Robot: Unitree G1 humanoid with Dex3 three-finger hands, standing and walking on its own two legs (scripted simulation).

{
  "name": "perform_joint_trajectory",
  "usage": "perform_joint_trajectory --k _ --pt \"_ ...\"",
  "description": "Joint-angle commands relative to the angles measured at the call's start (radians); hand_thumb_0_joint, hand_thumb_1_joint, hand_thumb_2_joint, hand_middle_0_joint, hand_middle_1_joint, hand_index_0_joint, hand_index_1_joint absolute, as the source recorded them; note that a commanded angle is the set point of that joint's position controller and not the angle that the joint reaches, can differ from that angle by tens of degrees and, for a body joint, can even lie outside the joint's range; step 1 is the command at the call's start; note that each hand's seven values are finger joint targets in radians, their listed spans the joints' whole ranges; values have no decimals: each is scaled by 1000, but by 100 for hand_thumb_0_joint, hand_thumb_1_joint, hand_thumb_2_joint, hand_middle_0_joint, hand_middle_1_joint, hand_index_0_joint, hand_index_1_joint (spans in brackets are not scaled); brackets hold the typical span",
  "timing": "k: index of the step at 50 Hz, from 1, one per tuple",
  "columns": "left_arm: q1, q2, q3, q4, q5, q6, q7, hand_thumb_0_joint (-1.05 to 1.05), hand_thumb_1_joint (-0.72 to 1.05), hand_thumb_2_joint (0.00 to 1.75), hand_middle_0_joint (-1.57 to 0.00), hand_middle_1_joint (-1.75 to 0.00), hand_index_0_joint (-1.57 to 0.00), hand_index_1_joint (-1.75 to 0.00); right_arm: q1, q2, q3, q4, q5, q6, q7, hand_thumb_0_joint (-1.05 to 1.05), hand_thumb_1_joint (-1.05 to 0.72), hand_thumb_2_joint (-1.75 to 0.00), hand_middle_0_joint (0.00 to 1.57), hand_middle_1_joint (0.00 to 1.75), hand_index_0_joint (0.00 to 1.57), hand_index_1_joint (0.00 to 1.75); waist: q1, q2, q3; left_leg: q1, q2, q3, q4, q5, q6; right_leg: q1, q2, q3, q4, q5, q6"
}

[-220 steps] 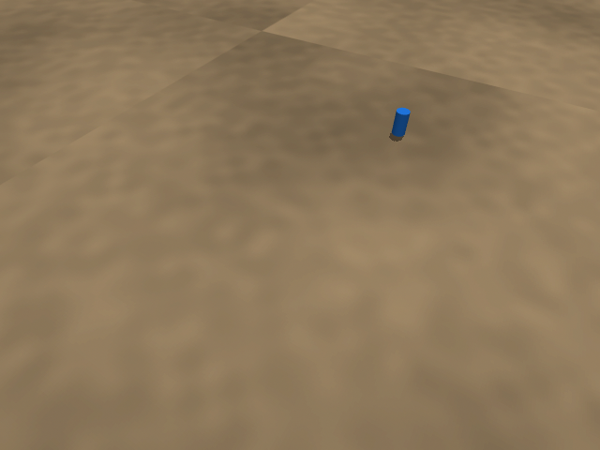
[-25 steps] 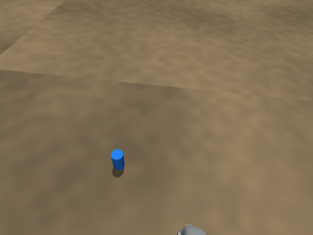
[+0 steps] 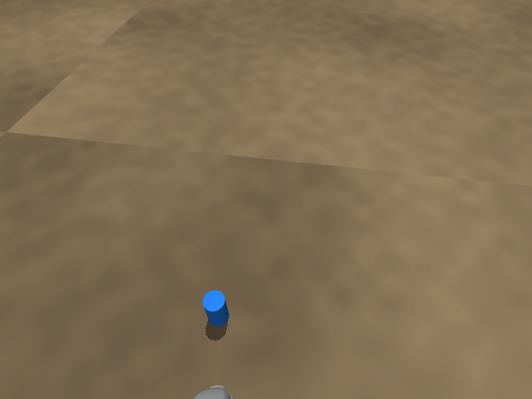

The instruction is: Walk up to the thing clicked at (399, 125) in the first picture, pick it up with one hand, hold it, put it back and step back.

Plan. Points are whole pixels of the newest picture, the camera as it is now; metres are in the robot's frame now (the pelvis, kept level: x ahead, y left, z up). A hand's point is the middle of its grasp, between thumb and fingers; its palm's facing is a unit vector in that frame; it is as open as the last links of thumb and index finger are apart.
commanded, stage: walk up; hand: left
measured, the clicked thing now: (216, 308) +0.53 +0.22 -0.69
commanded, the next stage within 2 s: none
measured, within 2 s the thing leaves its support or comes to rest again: neither
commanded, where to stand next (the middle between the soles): +0.19 +0.01 m, yaw -1 degrees
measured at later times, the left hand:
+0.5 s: hand (123, 359) +0.22 +0.28 -0.15, palm faces -0.05 -0.91 -0.40, open 7.4 cm
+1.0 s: hand (128, 350) +0.23 +0.27 -0.14, palm faces +0.00 -0.94 -0.33, open 7.4 cm
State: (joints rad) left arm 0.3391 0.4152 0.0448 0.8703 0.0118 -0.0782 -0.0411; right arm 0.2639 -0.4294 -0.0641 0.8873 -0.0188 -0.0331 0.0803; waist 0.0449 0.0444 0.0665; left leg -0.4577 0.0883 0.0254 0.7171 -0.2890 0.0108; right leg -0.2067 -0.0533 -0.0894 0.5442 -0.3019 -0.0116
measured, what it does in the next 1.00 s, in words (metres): walks ahead: left foot, then right foot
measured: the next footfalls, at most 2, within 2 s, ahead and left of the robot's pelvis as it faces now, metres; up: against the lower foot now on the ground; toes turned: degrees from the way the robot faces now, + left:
left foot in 0.06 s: +0.16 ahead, +0.14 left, +0.00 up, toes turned +1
right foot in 0.42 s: +0.24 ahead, -0.12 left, +0.00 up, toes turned -4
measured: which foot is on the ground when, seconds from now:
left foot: up 0.00-0.04, down 0.06-1.00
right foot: down 0.00-0.08, up 0.10-0.40, down 0.42-1.00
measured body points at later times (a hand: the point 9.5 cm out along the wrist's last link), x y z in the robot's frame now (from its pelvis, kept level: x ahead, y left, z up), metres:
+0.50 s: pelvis +0.12 +0.01 -0.02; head +0.15 +0.00 +0.43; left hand +0.22 +0.32 -0.13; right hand +0.17 -0.30 -0.15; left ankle +0.12 +0.14 -0.73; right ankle +0.20 -0.11 -0.73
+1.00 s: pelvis +0.14 +0.01 +0.01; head +0.14 +0.01 +0.46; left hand +0.23 +0.32 -0.12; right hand +0.21 -0.30 -0.12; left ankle +0.12 +0.14 -0.73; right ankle +0.20 -0.11 -0.73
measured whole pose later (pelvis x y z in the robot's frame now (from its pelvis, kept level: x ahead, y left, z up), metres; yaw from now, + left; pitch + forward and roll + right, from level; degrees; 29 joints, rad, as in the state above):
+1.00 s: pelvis +0.14 +0.01 +0.01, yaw -1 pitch -3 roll +1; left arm 0.05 0.35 0.01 1.16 -0.01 0.00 -0.01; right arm 0.10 -0.37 0.00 1.15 0.00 -0.02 0.01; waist 0.01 -0.01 0.06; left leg -0.09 0.01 0.04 0.40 -0.25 -0.01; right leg -0.23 -0.05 -0.03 0.40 -0.12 0.01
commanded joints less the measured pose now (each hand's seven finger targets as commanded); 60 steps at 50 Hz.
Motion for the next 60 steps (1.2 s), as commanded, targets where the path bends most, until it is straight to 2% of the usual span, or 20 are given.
perform_joint_trajectory --k 1,2,3,4,5,7,9,13,16,20,21,22,23,24,28,30,33,46,53,60 --pt "-70 275 68 -91 -3 -17 13 0 90 90 -20 -30 -20 -30 63 -177 -63 -45 -5 -46 -14 0 -90 -90 20 30 20 30 -77 -130 -36 259 -46 64 -153 85 4 -175 -181 150 -112 -102 -160" --pt "-63 243 54 -88 -2 -12 13 0 90 90 -20 -30 -20 -30 114 -189 -73 -27 -8 -51 -23 0 -90 -90 20 30 20 30 -110 -72 -58 361 -72 83 -177 30 12 -226 -142 99 8 -76 -139" --pt "-30 186 33 -96 1 -11 12 0 90 90 -20 -30 -20 -30 212 -252 -92 -5 -11 -58 -37 0 -90 -90 20 30 20 30 -152 125 -116 502 13 -90 -277 -148 55 -322 -84 43 289 -2 -97" --pt "-24 128 20 -107 -17 -7 12 0 90 90 -20 -30 -20 -30 231 -347 -110 -35 -18 -65 -44 0 -90 -90 20 30 20 30 -150 297 -82 547 283 -614 -486 -365 167 -571 87 7 537 -193 -33" --pt "-40 243 49 -81 -4 1 32 0 90 90 -20 -30 -20 -30 195 -368 -114 -49 17 -59 -43 0 -90 -90 20 30 20 30 -142 161 -56 473 376 -716 -494 -343 277 -556 22 130 613 -259 -43" --pt "-25 240 45 -43 -14 1 32 0 90 90 -20 -30 -20 -30 110 -286 -83 -72 17 -57 -52 0 -90 -90 20 30 20 30 -86 26 11 368 285 -462 -442 -79 243 -500 -18 190 609 -149 -38" --pt "22 232 48 -12 -15 4 24 0 90 90 -20 -30 -20 -30 82 -255 -66 -72 18 -64 -60 0 -90 -90 20 30 20 30 -56 84 4 316 215 -262 -399 145 201 -419 -60 158 503 -78 -28" --pt "-2 168 39 -6 -12 22 21 0 90 90 -20 -30 -20 -30 28 -235 -47 -89 8 -57 -72 0 -90 -90 20 30 20 30 -45 126 -5 218 185 -99 -337 469 216 -261 -39 75 307 -18 5" --pt "-52 144 39 3 -15 26 37 0 90 90 -20 -30 -20 -30 17 -216 -29 -77 16 -44 -82 0 -90 -90 20 30 20 30 -47 117 -49 195 158 -41 -216 733 178 -149 3 39 210 81 -5" --pt "-49 180 45 37 -8 24 48 0 90 90 -20 -30 -20 -30 -49 -170 -7 -76 39 -14 -86 0 -90 -90 20 30 20 30 -3 21 -109 109 90 -21 -63 346 90 53 16 65 0 276 -45" --pt "-70 234 57 31 1 19 52 0 90 90 -20 -30 -20 -30 -14 -126 8 -73 41 -12 -87 0 -90 -90 20 30 20 30 -14 -125 -136 38 44 9 29 176 48 116 -110 230 -43 384 -78" --pt "-113 261 54 9 -6 13 53 0 90 90 -20 -30 -20 -30 25 -94 20 -54 43 -4 -90 0 -90 -90 20 30 20 30 -36 -199 -163 65 -49 18 122 -148 8 57 -292 466 -126 414 -187" --pt "-165 275 46 14 -12 19 53 0 90 90 -20 -30 -20 -30 7 -151 2 -19 39 10 -102 0 -90 -90 20 30 20 30 -34 -216 -148 123 -56 -5 138 -322 18 -24 -311 491 -121 357 -253" --pt "-172 246 38 22 -9 25 53 0 90 90 -20 -30 -20 -30 -1 -154 2 2 38 15 -104 0 -90 -90 20 30 20 30 -33 -219 -135 124 -49 -27 126 -363 19 -42 -275 457 -127 290 -236" --pt "-287 199 17 32 -10 49 52 0 90 90 -20 -30 -20 -30 49 -163 1 99 29 4 -98 0 -90 -90 20 30 20 30 -84 -217 -117 263 -27 -44 -192 2 16 -148 -160 282 -75 135 -101" --pt "-284 162 8 59 -19 57 46 0 90 90 -20 -30 -20 -30 -87 -201 2 88 12 -4 -91 0 -90 -90 20 30 20 30 -33 -81 -77 152 61 -179 -297 -130 58 -109 -76 207 -71 -45 -36" --pt "-311 167 11 105 -10 48 42 0 90 90 -20 -30 -20 -30 -114 -159 27 126 16 -4 -82 0 -90 -90 20 30 20 30 -34 -122 -66 149 23 -109 -306 -88 43 -31 -98 238 -142 -61 -45" --pt "-356 133 -5 225 -22 52 36 0 90 90 -20 -30 -20 -30 -207 -156 29 208 15 -12 -88 0 -90 -90 20 30 20 30 -30 -25 -112 283 53 -86 -432 158 20 94 -86 149 -178 279 -10" --pt "-348 140 -3 257 -14 53 37 0 90 90 -20 -30 -20 -30 -225 -151 24 218 16 2 -85 0 -90 -90 20 30 20 30 -34 -51 -65 312 43 -77 -448 82 21 45 -82 163 -241 150 -2" --pt "-351 144 0 263 -11 48 39 0 90 90 -20 -30 -20 -30 -228 -151 23 227 15 5 -84 0 -90 -90 20 30 20 30 -39 -62 -90 348 42 -75 -452 139 12 59 -91 171 -254 226 2"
